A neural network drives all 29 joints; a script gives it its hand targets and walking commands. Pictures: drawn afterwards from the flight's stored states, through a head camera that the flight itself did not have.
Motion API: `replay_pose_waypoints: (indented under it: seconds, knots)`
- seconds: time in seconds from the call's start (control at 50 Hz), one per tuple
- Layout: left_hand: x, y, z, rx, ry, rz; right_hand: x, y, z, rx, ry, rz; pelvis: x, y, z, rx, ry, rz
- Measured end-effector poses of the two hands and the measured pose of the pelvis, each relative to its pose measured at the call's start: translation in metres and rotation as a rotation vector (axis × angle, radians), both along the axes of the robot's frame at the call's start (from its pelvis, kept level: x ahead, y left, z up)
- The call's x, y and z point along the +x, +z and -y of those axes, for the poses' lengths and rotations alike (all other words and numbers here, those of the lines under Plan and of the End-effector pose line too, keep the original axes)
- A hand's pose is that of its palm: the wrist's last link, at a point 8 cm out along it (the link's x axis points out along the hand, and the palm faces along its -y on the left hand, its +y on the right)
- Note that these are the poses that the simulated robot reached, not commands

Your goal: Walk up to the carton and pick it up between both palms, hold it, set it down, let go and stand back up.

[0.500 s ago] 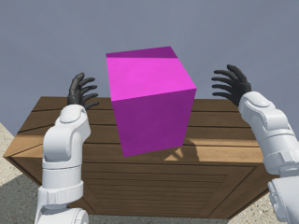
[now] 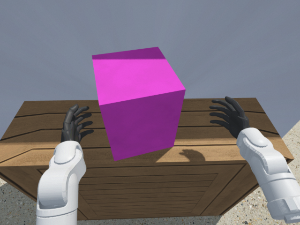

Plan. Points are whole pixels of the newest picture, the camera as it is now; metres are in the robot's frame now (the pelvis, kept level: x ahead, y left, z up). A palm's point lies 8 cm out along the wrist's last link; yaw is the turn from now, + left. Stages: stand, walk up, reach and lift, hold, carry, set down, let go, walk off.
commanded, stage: set down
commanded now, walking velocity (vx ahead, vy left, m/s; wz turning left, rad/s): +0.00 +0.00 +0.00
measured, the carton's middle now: (135, 104) +0.45 +0.06 +0.08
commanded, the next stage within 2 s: none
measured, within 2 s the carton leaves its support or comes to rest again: neither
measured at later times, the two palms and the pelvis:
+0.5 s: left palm (76, 165) +0.24 +0.18 +0.09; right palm (245, 156) +0.28 -0.22 +0.07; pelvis +0.00 +0.00 +0.00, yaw +0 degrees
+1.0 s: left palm (75, 190) +0.21 +0.19 +0.02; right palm (241, 186) +0.23 -0.22 +0.02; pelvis +0.01 +0.01 +0.00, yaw -1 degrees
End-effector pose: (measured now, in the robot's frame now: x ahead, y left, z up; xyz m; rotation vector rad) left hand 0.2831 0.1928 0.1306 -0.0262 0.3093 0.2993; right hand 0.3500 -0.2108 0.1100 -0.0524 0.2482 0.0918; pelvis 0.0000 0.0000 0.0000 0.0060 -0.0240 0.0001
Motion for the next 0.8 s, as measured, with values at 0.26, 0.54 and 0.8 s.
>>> replay_pose_waypoints:
  seconds: [0.26,0.54,0.8]
  knots:
    - [-0.023,-0.023,0.004,-0.007,0.021,-0.027,-0.032,-0.019,0.002,0.001,-0.007,-0.004,-0.003,0.0,0.001,0.005,-0.004,0.021]
    - [-0.045,-0.044,0.011,0.003,0.026,-0.025,-0.072,-0.044,0.015,-0.003,-0.026,-0.021,0.001,0.0,0.002,0.007,-0.005,0.035]
    - [-0.065,-0.079,0.011,0.017,0.029,-0.073,-0.109,-0.074,0.013,-0.001,-0.015,-0.06,0.006,0.001,-0.001,0.009,-0.013,0.027]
